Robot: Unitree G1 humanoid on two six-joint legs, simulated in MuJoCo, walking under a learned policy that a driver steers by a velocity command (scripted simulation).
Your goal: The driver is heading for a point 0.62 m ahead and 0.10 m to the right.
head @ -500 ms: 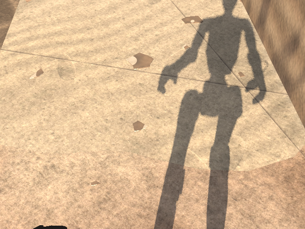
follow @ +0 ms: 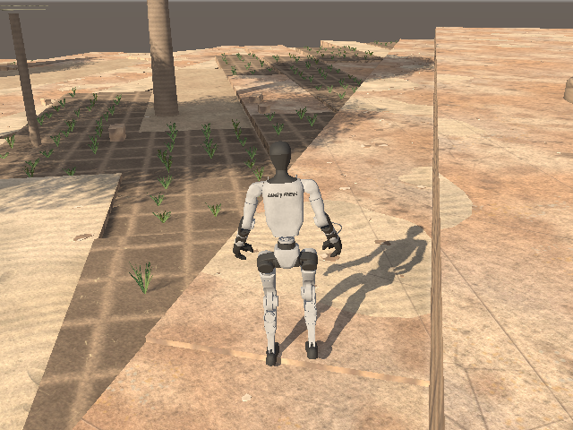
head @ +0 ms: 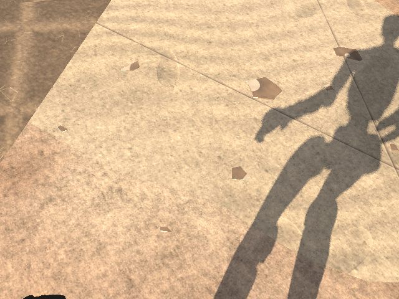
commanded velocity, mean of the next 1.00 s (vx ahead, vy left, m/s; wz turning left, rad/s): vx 0.00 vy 0.00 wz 0.15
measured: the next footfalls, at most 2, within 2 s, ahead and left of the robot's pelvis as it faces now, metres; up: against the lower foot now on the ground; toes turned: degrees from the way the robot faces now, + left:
right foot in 0.20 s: +0.09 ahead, -0.13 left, +0.00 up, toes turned +7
left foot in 0.46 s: +0.06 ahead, +0.12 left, +0.00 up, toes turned +4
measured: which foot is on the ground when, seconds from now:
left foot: down 0.00-0.22, up 0.24-0.44, down 0.46-1.00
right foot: up 0.00-0.18, down 0.20-1.00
